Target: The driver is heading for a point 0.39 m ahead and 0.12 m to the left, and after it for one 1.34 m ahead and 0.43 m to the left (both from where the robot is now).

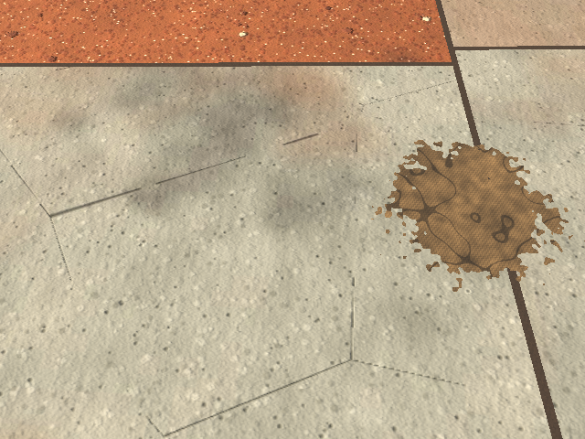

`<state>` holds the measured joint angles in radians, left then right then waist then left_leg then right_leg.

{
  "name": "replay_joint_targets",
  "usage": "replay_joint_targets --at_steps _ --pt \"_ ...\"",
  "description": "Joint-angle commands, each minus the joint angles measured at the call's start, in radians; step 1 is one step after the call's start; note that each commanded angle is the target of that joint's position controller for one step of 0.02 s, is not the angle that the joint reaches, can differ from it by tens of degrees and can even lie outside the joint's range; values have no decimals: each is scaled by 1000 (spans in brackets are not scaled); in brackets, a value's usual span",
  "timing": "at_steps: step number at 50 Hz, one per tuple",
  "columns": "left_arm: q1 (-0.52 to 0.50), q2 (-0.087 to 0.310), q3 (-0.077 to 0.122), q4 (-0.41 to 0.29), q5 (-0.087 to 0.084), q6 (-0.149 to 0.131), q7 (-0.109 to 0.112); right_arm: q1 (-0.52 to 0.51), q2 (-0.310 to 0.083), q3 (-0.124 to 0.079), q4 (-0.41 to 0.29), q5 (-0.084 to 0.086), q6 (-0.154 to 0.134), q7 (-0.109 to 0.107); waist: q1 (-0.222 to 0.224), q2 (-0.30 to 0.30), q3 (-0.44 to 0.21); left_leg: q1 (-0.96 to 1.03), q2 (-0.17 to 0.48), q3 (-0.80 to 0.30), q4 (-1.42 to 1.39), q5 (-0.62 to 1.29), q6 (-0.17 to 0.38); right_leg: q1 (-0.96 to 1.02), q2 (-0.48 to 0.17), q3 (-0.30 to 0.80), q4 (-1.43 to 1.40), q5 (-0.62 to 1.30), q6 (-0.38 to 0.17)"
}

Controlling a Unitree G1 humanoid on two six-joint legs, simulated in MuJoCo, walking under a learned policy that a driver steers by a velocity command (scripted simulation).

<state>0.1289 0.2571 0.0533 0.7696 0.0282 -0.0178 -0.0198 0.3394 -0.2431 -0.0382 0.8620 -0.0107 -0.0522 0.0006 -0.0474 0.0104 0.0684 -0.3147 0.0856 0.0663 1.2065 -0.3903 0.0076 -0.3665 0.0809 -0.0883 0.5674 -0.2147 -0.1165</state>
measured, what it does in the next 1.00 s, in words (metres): walks ahead, turning left: left foot, then right foot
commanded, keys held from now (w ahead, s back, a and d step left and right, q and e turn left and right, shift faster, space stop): w+q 0.96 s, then w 0.04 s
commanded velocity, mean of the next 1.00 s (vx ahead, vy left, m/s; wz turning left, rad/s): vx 0.50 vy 0.00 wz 0.41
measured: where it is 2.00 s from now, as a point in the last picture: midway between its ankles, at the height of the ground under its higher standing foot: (169, 258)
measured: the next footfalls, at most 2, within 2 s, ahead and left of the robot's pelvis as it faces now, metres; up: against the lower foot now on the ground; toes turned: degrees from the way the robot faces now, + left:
left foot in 0.46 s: +0.38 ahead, +0.11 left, +0.00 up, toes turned +15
right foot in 0.96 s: +0.73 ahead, +0.07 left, +0.00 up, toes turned +31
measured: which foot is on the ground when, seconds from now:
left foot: up 0.00-0.44, down 0.46-0.96, up 0.98-1.00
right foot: down 0.00-0.48, up 0.50-0.94, down 0.96-1.00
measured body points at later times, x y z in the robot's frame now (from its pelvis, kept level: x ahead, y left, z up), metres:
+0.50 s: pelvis +0.27 +0.04 -0.01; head +0.30 +0.05 +0.44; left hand +0.20 +0.29 -0.15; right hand +0.47 -0.17 -0.12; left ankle +0.34 +0.10 -0.73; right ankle +0.08 -0.06 -0.67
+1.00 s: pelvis +0.55 +0.09 -0.01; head +0.59 +0.11 +0.44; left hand +0.63 +0.40 -0.09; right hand +0.67 -0.18 -0.13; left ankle +0.35 +0.10 -0.70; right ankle +0.70 +0.05 -0.73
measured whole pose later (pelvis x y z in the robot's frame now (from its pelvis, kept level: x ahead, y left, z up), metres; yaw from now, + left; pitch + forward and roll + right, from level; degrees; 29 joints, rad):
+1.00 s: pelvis +0.55 +0.09 -0.01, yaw +31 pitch +2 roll +0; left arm 0.04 0.26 0.00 0.70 0.04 -0.08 0.00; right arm 0.43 -0.31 -0.08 0.87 0.00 -0.04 0.00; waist -0.08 0.00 0.04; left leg -0.06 -0.15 -0.21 0.70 -0.50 0.10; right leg -0.47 0.01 0.00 0.56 -0.11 -0.02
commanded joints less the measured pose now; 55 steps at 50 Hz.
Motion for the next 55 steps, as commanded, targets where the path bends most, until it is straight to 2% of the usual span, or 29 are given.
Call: replay_joint_targets --at_steps 1,3,6,9,12,17,20,21,22,23,24,25,26,27,28,29,31,33,38,43,45,47,48,49,50,51,52,53,55 --pt "119 89 22 6 -11 -28 18 59 -97 -16 -42 -13 1 8 27 -27 -92 -223 52 -82 -14 83 13 268 -305 300 -336 350 -119" --pt "141 83 17 29 -11 -55 14 80 -89 -21 -20 -17 28 21 14 -35 -85 -185 35 -87 -43 108 15 228 -285 233 -375 399 -99" --pt "183 102 21 61 -10 -72 14 -3 -75 -25 -30 -7 39 31 32 -49 -25 -291 17 -117 -114 214 19 248 -267 146 -428 372 -54" --pt "215 88 14 81 -13 -77 17 -95 -73 -28 -49 -6 37 33 55 -60 10 -376 -8 -124 -222 320 18 298 -256 81 -451 379 -16" --pt "228 77 5 98 -14 -83 25 -170 -53 -19 -67 -11 30 38 70 -65 25 -375 -22 -80 -362 406 21 338 -253 17 -453 440 0" --pt "310 84 -2 154 -9 -76 48 -297 -29 1 -122 -19 25 52 103 -63 46 -350 -56 39 -555 373 65 479 -291 -57 -390 682 13" --pt "291 130 4 164 -3 -66 64 -215 -54 -8 -110 -21 29 45 48 -110 -26 -206 -141 101 -582 226 129 540 -312 -99 -198 1113 32" --pt "274 148 8 160 1 -58 67 -136 -73 -17 -89 -23 28 40 10 -121 -70 -120 -168 104 -591 174 156 532 -321 -108 -72 1182 31" --pt "260 161 12 152 3 -51 66 -27 -102 -33 -58 -27 22 36 -39 -118 -131 15 -187 80 -632 147 187 482 -323 -109 100 1125 24" --pt "219 168 13 130 -4 -50 61 121 -149 -56 -18 -40 15 26 -126 -66 -201 240 -141 -19 -729 159 239 323 -293 -126 363 887 33" --pt "266 65 -9 77 -14 -61 41 163 -271 -92 -16 -43 20 11 -79 156 -294 553 156 -446 -726 209 375 -58 -141 -122 747 72 74" --pt "206 96 -1 37 -10 -71 30 126 -280 -95 -27 -4 28 15 -69 130 -348 641 258 -836 -877 207 477 -313 -7 81 939 -315 85" --pt "124 102 -4 13 -4 -84 22 66 -248 -89 -26 10 33 9 -55 27 -187 516 234 -674 -920 185 430 -402 -98 158 894 -202 77" --pt "118 107 -5 5 -13 -95 18 13 -191 -75 -31 9 34 7 -14 -25 -96 371 202 -574 -954 233 380 -365 -135 143 799 -125 80" --pt "131 104 -3 15 -10 -90 19 -29 -152 -63 -33 6 30 6 33 -64 -31 255 149 -484 -974 332 332 -310 -162 135 714 -106 92" --pt "149 96 -6 15 8 -69 20 -52 -132 -56 -36 12 23 1 64 -55 -17 174 99 -413 -988 404 307 -245 -178 133 657 -99 113" --pt "169 75 -11 14 24 -32 13 -48 -141 -54 -36 13 1 4 84 -19 -39 117 44 -338 -994 513 293 -188 -182 111 587 -85 143" --pt "125 68 -13 -11 22 -18 8 -20 -172 -62 -30 13 -9 5 78 4 -39 101 13 -308 -1003 559 282 -208 -184 89 502 -27 165" --pt "-80 68 -18 -86 13 -17 3 81 -179 -66 -20 13 -1 3 -6 51 -28 198 -16 -328 -979 570 225 -296 -165 81 252 152 184" --pt "-207 80 -28 -141 2 -34 -2 136 -195 -70 -24 -3 5 -9 -53 62 -31 322 18 -397 -904 652 217 -292 -115 91 77 174 159" --pt "-166 105 -23 -141 -1 -43 0 99 -212 -75 -40 -7 3 -17 -16 72 -38 317 36 -431 -863 680 189 -186 -100 113 0 137 135" --pt "16 151 -4 -88 -4 -55 14 32 -232 -78 -62 -9 -4 -13 71 67 -104 250 7 -427 -716 819 146 83 -52 99 -57 61 98" --pt "156 181 8 -55 4 -68 26 15 -221 -74 -65 1 -12 -3 148 10 -183 179 -58 -378 -520 775 122 289 -95 128 -118 81 69" --pt "321 253 25 -49 27 -73 45 38 -134 -48 -94 8 -22 4 194 -107 -345 66 -117 -289 -237 463 103 511 -340 369 -144 -140 20" --pt "271 329 45 -49 34 -57 44 179 -75 -37 -116 30 -18 6 86 -369 -402 -226 -265 -196 -18 -176 74 654 -535 856 -286 -181 -104" --pt "201 224 32 -60 15 -47 35 155 -155 -42 -69 -8 -2 -4 71 -168 -271 -308 -164 -212 60 -105 85 535 -496 845 -296 -312 -102" --pt "144 141 13 -66 5 -47 28 85 -157 -44 -68 -15 0 5 70 -63 -151 -292 -133 -203 35 -3 80 400 -444 675 -309 -273 -85" --pt "119 104 3 -56 8 -50 22 45 -137 -38 -76 -16 1 11 61 -34 -95 -271 -108 -192 -9 44 72 315 -392 545 -329 -141 -68" --pt "137 95 -3 -22 3 -64 22 28 -116 -32 -81 -29 15 26 43 -109 -63 -228 -83 -180 -69 61 57 236 -321 383 -356 47 -46"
